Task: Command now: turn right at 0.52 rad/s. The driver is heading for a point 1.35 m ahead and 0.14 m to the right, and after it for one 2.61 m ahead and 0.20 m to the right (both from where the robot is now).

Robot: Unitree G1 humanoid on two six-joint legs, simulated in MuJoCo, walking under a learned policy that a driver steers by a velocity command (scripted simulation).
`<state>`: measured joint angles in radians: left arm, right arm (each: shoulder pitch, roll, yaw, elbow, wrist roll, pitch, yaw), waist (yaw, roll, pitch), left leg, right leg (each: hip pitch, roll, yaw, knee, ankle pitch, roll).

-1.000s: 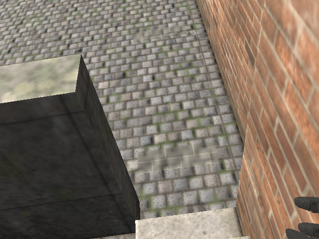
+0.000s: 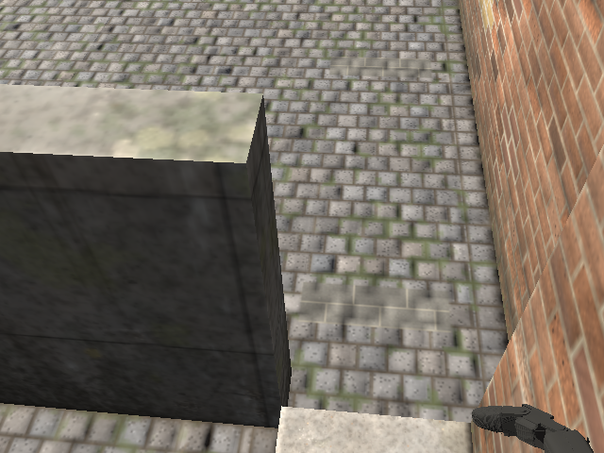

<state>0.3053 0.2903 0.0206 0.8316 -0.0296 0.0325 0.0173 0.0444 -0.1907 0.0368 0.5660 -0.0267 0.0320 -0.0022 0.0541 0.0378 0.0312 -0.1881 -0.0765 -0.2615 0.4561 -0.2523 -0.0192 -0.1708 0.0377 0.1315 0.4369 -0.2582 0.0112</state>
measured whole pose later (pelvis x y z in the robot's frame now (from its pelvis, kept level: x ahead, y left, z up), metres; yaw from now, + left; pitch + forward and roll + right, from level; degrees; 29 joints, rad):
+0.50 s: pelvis +0.01 -0.01 -0.01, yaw -15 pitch -1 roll +1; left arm 0.08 0.16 -0.07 0.78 -0.01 0.08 0.04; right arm 0.25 -0.28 -0.04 0.73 -0.02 0.01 0.05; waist -0.05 0.09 0.00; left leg -0.15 0.00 -0.06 0.56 -0.36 -0.02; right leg -0.23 0.11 0.20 0.57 -0.32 -0.03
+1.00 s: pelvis +0.11 +0.01 -0.01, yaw -3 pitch +1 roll +0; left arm 0.15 0.29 0.02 0.70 0.01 -0.03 0.07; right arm 0.23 -0.30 -0.04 0.63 0.01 0.01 0.02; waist 0.03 0.01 0.04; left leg -0.17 -0.13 -0.19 0.71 -0.39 0.03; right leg -0.13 -0.01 0.05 0.63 -0.42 0.02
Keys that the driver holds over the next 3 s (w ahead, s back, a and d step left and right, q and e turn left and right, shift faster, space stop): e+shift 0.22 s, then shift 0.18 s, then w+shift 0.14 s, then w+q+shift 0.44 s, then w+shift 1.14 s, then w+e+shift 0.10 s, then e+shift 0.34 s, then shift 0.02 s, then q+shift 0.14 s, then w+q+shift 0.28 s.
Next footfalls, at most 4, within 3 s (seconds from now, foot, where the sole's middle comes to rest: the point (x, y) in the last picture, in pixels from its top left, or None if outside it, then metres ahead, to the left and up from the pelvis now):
1.60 right None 0.45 -0.20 -1.17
2.06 left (318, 447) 0.73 0.07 -1.36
2.44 right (394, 364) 1.12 -0.21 -1.56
2.76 left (360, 315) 1.35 -0.08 -1.56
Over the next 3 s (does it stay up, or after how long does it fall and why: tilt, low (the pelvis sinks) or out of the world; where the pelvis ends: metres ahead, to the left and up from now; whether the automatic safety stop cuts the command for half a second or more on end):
stays up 1.29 -0.17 -0.77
